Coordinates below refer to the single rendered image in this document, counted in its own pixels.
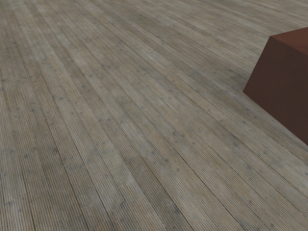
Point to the pedestal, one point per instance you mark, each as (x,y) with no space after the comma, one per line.
(279,81)

